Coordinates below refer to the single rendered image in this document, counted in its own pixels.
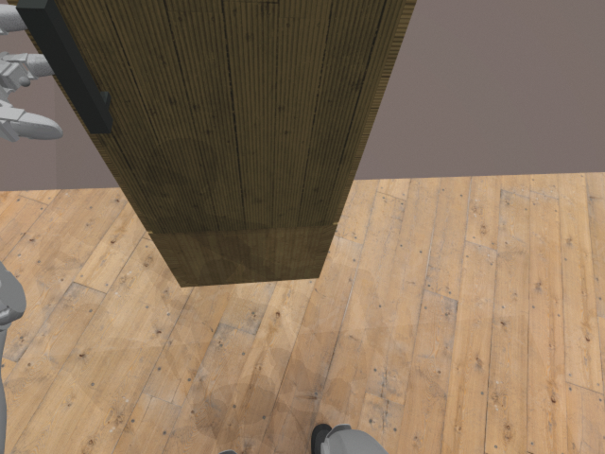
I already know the handle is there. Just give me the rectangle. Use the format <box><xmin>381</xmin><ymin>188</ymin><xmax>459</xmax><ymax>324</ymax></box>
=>
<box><xmin>16</xmin><ymin>0</ymin><xmax>113</xmax><ymax>133</ymax></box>

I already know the left robot hand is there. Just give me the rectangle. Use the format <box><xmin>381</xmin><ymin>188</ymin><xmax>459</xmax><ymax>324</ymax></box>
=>
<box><xmin>0</xmin><ymin>4</ymin><xmax>63</xmax><ymax>142</ymax></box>

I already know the cupboard door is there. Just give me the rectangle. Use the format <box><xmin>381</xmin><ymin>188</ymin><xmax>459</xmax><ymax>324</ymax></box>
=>
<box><xmin>18</xmin><ymin>0</ymin><xmax>406</xmax><ymax>234</ymax></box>

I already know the robot left upper arm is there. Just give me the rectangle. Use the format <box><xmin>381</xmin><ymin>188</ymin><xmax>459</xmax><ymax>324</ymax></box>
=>
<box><xmin>0</xmin><ymin>261</ymin><xmax>26</xmax><ymax>454</ymax></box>

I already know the right robot shin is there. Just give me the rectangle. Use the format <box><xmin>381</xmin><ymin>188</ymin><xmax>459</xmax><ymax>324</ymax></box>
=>
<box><xmin>326</xmin><ymin>424</ymin><xmax>352</xmax><ymax>438</ymax></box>

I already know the robot right thigh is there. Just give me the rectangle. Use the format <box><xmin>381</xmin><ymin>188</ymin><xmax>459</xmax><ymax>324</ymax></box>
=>
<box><xmin>320</xmin><ymin>429</ymin><xmax>388</xmax><ymax>454</ymax></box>

